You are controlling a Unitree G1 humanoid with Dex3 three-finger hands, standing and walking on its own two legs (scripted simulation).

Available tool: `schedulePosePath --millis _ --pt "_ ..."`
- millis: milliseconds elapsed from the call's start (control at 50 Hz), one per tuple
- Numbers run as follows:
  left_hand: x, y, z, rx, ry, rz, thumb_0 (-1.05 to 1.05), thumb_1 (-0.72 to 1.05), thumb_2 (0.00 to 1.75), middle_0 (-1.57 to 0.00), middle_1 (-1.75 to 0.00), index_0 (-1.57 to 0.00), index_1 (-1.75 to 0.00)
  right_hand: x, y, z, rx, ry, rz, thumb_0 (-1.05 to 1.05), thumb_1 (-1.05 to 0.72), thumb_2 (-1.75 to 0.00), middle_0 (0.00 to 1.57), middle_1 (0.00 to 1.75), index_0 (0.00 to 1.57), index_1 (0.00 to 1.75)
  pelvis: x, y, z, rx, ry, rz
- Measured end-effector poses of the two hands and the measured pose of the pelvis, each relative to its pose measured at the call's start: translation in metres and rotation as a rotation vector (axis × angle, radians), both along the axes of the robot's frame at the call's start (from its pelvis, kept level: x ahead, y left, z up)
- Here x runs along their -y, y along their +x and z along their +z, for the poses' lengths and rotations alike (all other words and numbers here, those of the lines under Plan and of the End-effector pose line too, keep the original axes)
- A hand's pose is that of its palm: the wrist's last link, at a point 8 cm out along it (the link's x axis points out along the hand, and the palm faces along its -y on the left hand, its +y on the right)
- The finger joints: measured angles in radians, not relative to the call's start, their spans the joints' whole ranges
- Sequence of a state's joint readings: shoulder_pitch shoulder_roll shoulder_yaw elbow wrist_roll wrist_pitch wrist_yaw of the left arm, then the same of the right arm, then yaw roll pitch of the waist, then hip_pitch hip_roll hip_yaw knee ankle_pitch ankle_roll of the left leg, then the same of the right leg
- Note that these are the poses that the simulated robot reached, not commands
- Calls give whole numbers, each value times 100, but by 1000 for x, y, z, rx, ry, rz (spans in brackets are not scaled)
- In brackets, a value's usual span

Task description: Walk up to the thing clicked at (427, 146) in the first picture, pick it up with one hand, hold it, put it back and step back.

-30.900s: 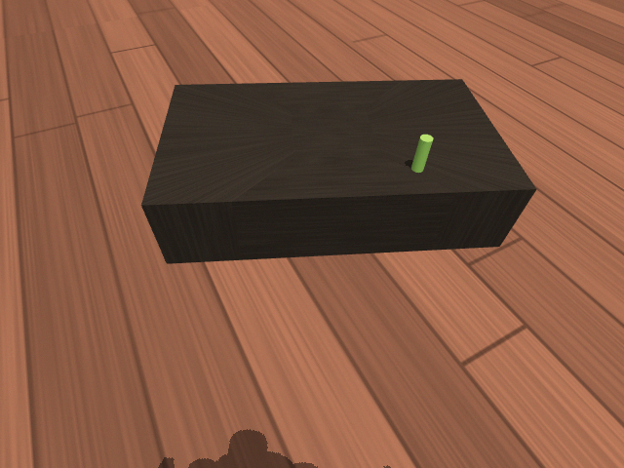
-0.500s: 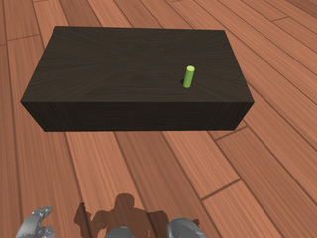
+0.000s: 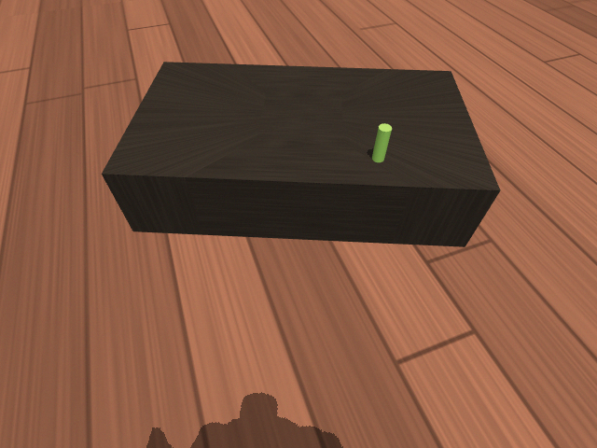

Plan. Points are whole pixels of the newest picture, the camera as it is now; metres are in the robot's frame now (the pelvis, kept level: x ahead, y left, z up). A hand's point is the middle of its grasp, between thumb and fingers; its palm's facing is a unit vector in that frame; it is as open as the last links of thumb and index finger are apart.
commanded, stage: step back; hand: right
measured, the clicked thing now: (381, 143) +1.12 -0.23 -0.36
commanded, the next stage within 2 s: stand in 0.86 s
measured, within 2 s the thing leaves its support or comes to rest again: neither
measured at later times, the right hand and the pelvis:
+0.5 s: hand out of the picture +0.10 -0.26 -0.14, palm faces -0.03 +0.92 -0.39, open 7.3 cm; pelvis +0.03 +0.01 +0.00, yaw -1 degrees
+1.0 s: hand out of the picture +0.16 -0.23 -0.12, palm faces +0.03 +0.95 -0.32, open 7.3 cm; pelvis +0.05 +0.02 +0.02, yaw -2 degrees
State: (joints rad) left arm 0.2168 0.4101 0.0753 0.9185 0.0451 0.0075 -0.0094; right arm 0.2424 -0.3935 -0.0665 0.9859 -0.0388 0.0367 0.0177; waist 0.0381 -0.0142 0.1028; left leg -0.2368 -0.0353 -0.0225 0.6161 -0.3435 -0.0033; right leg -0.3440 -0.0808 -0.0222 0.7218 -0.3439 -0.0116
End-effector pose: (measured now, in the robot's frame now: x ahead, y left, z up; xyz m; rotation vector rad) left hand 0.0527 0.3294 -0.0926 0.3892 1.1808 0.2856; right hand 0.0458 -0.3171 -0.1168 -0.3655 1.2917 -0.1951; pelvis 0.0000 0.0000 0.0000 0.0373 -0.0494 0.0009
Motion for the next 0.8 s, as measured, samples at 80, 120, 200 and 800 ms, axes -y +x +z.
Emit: schedulePosePath --millis 80,120,200,800 --pt "-3 -9 -2 -44 -28 5 1 91 89 -20 -30 -20 -30 -13 -12 9 31 15 -19 1 -91 -90 20 30 21 30 -4 -2 7 -3 -13 -6" --pt "-1 -8 -2 -48 -40 -6 1 91 89 -20 -30 -20 -30 -16 -13 12 46 20 -21 1 -91 -90 21 30 21 30 -2 -2 9 -4 -15 -12" --pt "9 1 -5 -34 -50 -27 1 91 89 -20 -30 -20 -30 -11 -6 9 71 31 -34 1 -90 -90 21 30 21 30 5 1 7 -3 -24 -27" --pt "6 89 -7 22 -93 -55 1 91 89 -20 -30 -20 -30 -49 101 21 163 44 -21 1 -91 -90 21 30 21 30 -21 48 16 -15 -42 -45"
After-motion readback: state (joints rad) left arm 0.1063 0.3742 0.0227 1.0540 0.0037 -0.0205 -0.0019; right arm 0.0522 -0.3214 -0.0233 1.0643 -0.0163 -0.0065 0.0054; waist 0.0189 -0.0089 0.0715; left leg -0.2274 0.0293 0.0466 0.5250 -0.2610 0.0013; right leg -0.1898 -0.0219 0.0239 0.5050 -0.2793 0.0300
